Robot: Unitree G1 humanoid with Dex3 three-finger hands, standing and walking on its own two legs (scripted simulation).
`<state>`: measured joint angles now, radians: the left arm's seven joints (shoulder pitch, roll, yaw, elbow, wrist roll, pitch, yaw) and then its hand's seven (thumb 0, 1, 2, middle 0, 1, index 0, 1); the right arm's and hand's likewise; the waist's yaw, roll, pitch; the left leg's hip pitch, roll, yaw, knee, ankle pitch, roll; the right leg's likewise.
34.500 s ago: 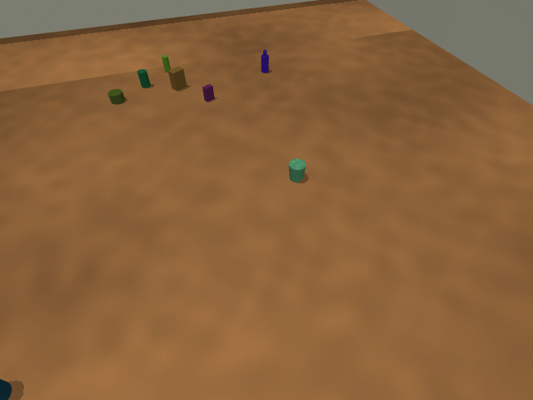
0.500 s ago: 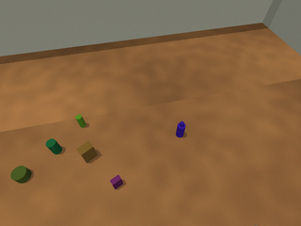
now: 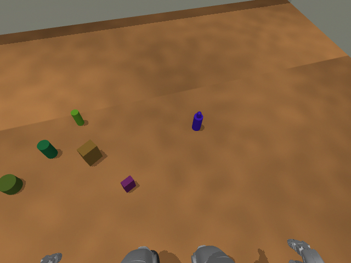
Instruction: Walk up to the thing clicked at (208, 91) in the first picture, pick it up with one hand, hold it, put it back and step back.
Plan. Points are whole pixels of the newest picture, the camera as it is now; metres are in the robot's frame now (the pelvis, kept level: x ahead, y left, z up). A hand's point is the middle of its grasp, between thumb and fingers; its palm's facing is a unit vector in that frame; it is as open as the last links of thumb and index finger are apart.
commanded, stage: step back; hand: left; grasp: from above
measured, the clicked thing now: (128, 184) +0.52 +0.23 -0.71
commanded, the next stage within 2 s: none
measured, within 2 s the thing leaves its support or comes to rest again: neither
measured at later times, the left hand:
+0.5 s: hand out of the picture +0.00 +0.26 -0.15, palm faces +0.04 -0.92 -0.38, open 7.4 cm
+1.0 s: hand out of the picture -0.22 +0.21 -0.13, palm faces -0.01 -0.91 -0.42, open 7.4 cm
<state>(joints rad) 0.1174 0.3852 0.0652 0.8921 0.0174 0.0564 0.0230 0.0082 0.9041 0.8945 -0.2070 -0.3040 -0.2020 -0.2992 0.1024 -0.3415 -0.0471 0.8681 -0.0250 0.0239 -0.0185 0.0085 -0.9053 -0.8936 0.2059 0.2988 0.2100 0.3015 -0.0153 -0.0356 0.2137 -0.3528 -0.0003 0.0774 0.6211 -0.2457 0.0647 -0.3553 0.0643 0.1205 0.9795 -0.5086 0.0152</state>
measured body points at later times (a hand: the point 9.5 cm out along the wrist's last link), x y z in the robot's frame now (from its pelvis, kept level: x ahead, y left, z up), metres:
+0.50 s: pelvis -0.13 -0.01 -0.01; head -0.06 +0.01 +0.44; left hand +0.00 +0.31 -0.12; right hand -0.03 -0.33 -0.12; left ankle -0.14 +0.10 -0.73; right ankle -0.05 -0.13 -0.72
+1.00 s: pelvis -0.29 -0.06 +0.00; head -0.25 -0.08 +0.45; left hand -0.22 +0.26 -0.10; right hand -0.17 -0.37 -0.12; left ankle -0.24 +0.09 -0.66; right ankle -0.27 -0.17 -0.72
